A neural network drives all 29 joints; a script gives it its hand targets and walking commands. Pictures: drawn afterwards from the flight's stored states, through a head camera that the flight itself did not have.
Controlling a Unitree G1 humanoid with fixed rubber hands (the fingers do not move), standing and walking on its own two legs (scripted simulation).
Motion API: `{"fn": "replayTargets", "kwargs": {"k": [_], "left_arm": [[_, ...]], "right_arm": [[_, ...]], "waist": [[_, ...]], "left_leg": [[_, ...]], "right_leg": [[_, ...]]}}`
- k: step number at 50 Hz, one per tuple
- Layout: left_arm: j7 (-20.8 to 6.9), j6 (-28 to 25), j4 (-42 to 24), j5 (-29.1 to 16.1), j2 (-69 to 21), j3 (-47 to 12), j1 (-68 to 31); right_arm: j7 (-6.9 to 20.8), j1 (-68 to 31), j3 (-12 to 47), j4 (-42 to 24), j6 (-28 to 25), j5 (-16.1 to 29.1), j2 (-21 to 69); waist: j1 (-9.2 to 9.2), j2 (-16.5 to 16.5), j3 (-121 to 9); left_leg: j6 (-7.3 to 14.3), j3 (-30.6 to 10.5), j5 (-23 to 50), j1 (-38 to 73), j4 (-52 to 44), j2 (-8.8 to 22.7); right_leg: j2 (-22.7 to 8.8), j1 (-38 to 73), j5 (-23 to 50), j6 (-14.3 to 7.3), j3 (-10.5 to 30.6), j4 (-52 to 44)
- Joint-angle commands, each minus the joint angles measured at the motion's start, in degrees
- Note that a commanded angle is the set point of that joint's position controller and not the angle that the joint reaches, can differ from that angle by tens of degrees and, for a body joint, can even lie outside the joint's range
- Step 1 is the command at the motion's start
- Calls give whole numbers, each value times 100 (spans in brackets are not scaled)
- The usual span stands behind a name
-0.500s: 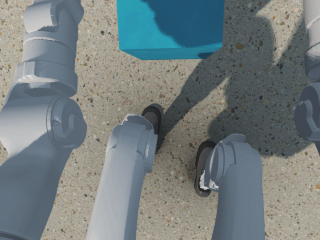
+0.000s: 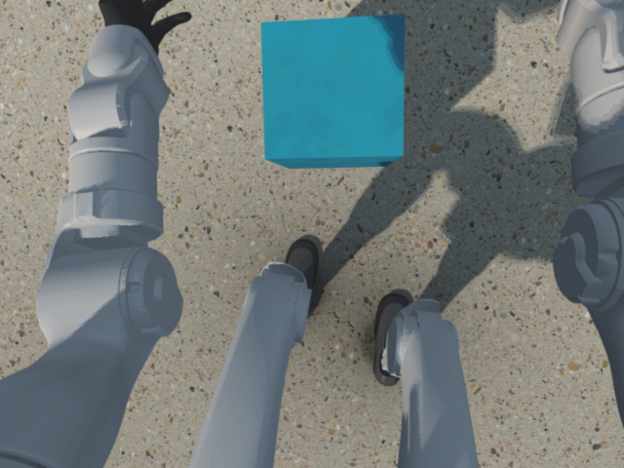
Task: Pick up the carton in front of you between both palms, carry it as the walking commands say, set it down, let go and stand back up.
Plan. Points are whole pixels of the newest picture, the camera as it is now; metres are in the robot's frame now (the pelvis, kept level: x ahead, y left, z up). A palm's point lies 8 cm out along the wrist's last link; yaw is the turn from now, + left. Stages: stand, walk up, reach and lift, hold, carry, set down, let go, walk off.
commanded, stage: set down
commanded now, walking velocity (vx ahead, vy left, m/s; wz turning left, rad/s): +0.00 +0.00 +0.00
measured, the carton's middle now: (334, 107) +0.54 +0.10 -0.44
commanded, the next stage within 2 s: let go in 0.14 s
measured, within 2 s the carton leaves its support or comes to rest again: neither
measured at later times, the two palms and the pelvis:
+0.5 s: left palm (53, 81) +0.43 +0.27 +0.01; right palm out of the picture +0.50 -0.14 +0.01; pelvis +0.04 +0.01 +0.12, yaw -1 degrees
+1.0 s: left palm out of the picture +0.25 +0.26 +0.12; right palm out of the picture +0.34 -0.19 +0.11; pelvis +0.09 +0.02 +0.19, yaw +2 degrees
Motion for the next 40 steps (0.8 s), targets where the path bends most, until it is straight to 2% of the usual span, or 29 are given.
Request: {"fn": "replayTargets", "kwargs": {"k": [1, 6, 10, 14, 18, 22, 26, 32, 40], "left_arm": [[-24, -148, -623, 111, 625, 76, -1143], [-70, -239, -622, 289, 494, 213, -933], [-207, -329, -627, 511, 352, 255, -604], [-478, -466, -807, 766, 316, 142, 277], [-825, -597, -1245, 1008, 372, -61, 1394], [-1086, -739, -1568, 1022, 590, -376, 2363], [-1228, -907, -1589, 812, 538, -777, 3303], [-1248, -1204, -1594, 494, 364, -1248, 4770], [-1088, -1479, -2223, 295, 270, -1790, 6518]], "right_arm": [[74, -1600, -189, -527, -169, -124, -633], [169, -1449, -270, -423, -273, -256, -544], [165, -1028, -483, -401, -340, -491, -347], [-37, 10, -739, -796, -419, -733, 65], [-431, 1244, -891, -1687, -511, -870, 716], [-764, 2287, -763, -2554, -642, -780, 1083], [-851, 3182, -610, -2956, -834, -685, 1248], [-638, 4766, -567, -2726, -1183, -635, 1249], [-369, 6599, -454, -2688, -1598, -500, 1186]], "waist": [[302, -483, -6536], [331, -517, -6300], [238, -516, -6236], [127, -415, -6627], [5, -298, -6706], [-8, -137, -6099], [-90, -26, -5327], [-255, 174, -4268], [-379, 502, -3233]], "left_leg": [[-173, 298, 2612, 5914, -407, -317], [-171, 273, 2662, 6216, -990, -289], [-160, 297, 2716, 6423, -1404, -275], [-122, 330, 3274, 7030, -1709, -277], [-57, 323, 3558, 7576, -2021, -295], [29, 208, 3403, 8171, -2433, -265], [55, 34, 3183, 8796, -2850, -190], [7, -271, 3010, 9733, -3386, -52], [-73, -411, 2918, 10650, -4006, -6]], "right_leg": [[230, 1693, 1438, 160, -240, -1463], [200, 2156, 1598, 173, -172, -2025], [185, 2674, 1875, 205, -128, -2439], [216, 3409, 2636, 289, -103, -2812], [210, 4260, 3249, 380, -55, -3186], [139, 4551, 2896, 383, -42, -3686], [81, 4541, 2232, 330, -64, -4151], [20, 4543, 1556, 206, -86, -4648], [-47, 5469, 1456, 59, -25, -5244]]}}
